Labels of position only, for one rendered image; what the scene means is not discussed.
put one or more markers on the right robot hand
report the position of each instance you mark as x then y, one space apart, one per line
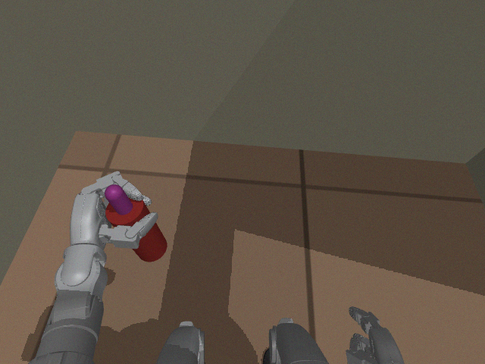
380 348

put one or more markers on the bottle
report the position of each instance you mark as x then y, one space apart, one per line
122 210

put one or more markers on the left robot arm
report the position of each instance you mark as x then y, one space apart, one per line
73 327

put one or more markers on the left robot hand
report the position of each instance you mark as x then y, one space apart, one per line
88 222

